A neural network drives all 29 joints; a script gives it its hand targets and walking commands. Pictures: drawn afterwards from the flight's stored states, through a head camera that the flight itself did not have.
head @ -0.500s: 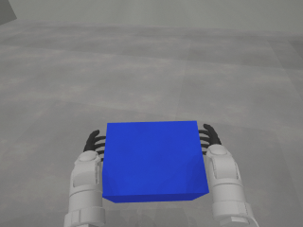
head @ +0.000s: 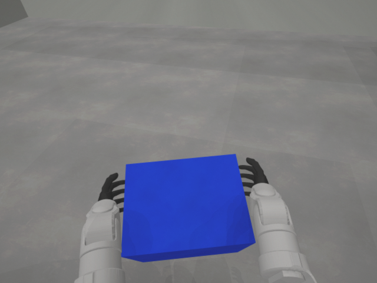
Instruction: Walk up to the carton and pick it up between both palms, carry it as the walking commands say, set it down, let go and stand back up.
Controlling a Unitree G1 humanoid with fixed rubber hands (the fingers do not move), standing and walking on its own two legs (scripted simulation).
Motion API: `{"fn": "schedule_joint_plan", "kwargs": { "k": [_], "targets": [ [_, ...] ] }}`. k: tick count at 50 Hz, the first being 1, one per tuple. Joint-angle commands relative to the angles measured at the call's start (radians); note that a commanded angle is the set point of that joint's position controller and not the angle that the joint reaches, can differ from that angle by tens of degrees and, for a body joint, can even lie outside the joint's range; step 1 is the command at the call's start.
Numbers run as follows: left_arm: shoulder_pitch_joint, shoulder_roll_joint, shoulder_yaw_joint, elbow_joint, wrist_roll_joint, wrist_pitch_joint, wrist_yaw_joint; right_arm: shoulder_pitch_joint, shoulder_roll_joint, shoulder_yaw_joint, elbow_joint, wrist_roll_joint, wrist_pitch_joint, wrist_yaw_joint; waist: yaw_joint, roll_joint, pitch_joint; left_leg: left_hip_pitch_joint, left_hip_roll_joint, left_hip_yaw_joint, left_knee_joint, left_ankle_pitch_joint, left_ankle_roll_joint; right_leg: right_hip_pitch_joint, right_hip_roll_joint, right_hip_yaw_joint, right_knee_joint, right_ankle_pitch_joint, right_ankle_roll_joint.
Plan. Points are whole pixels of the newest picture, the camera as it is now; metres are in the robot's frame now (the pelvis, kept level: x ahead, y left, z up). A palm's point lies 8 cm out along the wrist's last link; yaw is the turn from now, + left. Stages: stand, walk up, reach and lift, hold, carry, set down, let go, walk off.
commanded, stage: set down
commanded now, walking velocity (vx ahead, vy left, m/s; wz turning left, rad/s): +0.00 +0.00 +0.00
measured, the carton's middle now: (186, 211) +0.31 +0.04 -0.06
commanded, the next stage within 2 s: none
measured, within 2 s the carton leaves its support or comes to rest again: neither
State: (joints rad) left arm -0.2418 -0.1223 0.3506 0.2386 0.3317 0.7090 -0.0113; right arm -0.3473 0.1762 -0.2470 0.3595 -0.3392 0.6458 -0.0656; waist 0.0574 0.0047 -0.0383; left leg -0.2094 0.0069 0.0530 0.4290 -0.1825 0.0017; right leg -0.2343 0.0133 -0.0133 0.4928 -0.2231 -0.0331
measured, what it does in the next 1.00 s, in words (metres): lowers itself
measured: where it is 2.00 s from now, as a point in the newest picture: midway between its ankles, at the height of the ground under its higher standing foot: outside the picture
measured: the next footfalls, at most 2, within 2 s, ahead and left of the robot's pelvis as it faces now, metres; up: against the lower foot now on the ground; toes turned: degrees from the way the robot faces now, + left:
none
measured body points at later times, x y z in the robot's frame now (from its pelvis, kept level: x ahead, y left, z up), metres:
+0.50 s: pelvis +0.01 +0.00 +0.00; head +0.07 -0.01 +0.44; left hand +0.30 +0.22 -0.04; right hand +0.34 -0.13 -0.04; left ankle +0.03 +0.12 -0.74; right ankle +0.03 -0.09 -0.74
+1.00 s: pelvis -0.04 +0.00 -0.06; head +0.17 +0.00 +0.34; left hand +0.33 +0.23 -0.14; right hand +0.37 -0.12 -0.14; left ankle +0.03 +0.13 -0.74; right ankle +0.03 -0.09 -0.74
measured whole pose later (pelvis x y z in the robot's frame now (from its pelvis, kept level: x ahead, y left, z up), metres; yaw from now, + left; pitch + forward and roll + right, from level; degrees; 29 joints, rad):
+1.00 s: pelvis -0.04 +0.00 -0.06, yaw +0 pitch +26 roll +2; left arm -0.57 -0.05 0.48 0.48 0.26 0.29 -0.04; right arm -0.60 0.13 -0.37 0.49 -0.31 0.26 -0.04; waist 0.06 -0.02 0.02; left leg -1.02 0.01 0.05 0.81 -0.23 0.00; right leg -1.04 0.01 0.00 0.85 -0.26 -0.03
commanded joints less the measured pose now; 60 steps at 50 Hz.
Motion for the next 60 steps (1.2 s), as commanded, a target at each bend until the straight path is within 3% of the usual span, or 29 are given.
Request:
{"fn": "schedule_joint_plan", "kwargs": {
  "k": [1, 8, 15, 21, 29, 34, 43, 46, 60],
  "targets": [
    [-0.639, -0.867, -0.529, 0.063, -0.281, -0.083, -0.315, -0.428, 0.905, 0.409, 0.128, 0.223, -0.072, 0.406, 0.025, -0.03, -0.237, 0.193, -0.054, -0.107, -0.057, 0.103, 0.017, -0.002, 0.055, 0.116, -0.126, 0.012, -0.032],
    [-0.629, -0.815, -0.456, 0.115, -0.244, -0.16, -0.31, -0.425, 0.875, 0.361, 0.19, 0.199, -0.134, 0.394, 0.042, -0.024, -0.193, 0.111, -0.054, -0.103, -0.015, 0.115, 0.024, -0.053, 0.053, 0.122, -0.087, 0.023, -0.023],
    [-0.639, -0.754, -0.403, 0.156, -0.217, -0.234, -0.301, -0.416, 0.822, 0.311, 0.237, 0.166, -0.198, 0.367, 0.018, -0.023, -0.157, 0.004, -0.06, -0.102, 0.041, 0.081, 0.034, -0.118, 0.049, 0.127, -0.035, 0.017, -0.015],
    [-0.603, -0.701, -0.361, 0.204, -0.191, -0.324, -0.293, -0.38, 0.776, 0.287, 0.257, 0.137, -0.276, 0.329, 0.012, -0.034, -0.202, -0.115, -0.073, -0.103, 0.12, 0.156, 0.04, -0.188, 0.05, 0.13, 0.04, 0.112, -0.002],
    [-0.587, -0.688, -0.418, 0.216, -0.207, -0.469, -0.278, -0.436, 0.758, 0.4, 0.199, 0.154, -0.41, 0.29, 0.045, -0.053, -0.481, -0.223, -0.095, -0.116, 0.242, 0.353, 0.043, -0.231, 0.068, 0.139, 0.173, 0.347, 0.012],
    [-0.636, -0.681, -0.453, 0.217, -0.215, -0.517, -0.273, -0.52, 0.728, 0.449, 0.175, 0.161, -0.459, 0.284, 0.057, -0.052, -0.602, -0.292, -0.094, -0.126, 0.311, 0.372, 0.037, -0.329, 0.083, 0.132, 0.245, 0.346, 0.008],
    [-0.78, -0.699, -0.406, 0.249, -0.196, -0.498, -0.297, -0.663, 0.739, 0.412, 0.249, 0.146, -0.439, 0.311, 0.074, -0.045, -0.676, -0.451, -0.106, -0.101, 0.394, 0.187, 0.029, -0.522, 0.099, 0.1, 0.33, 0.132, -0.004],
    [-0.86, -0.713, -0.4, 0.247, -0.192, -0.478, -0.319, -0.722, 0.762, 0.389, 0.269, 0.139, -0.418, 0.326, 0.067, -0.049, -0.706, -0.521, -0.11, -0.087, 0.423, 0.11, 0.028, -0.559, 0.099, 0.092, 0.352, 0.066, -0.008],
    [-1.066, -0.739, -0.366, 0.269, -0.221, -0.421, -0.393, -0.914, 0.814, 0.363, 0.251, 0.142, -0.36, 0.357, 0.07, -0.085, -0.917, -0.804, -0.122, -0.051, 0.583, 0.051, 0.021, -0.721, 0.107, 0.078, 0.513, 0.035, 0.003]
  ]
}}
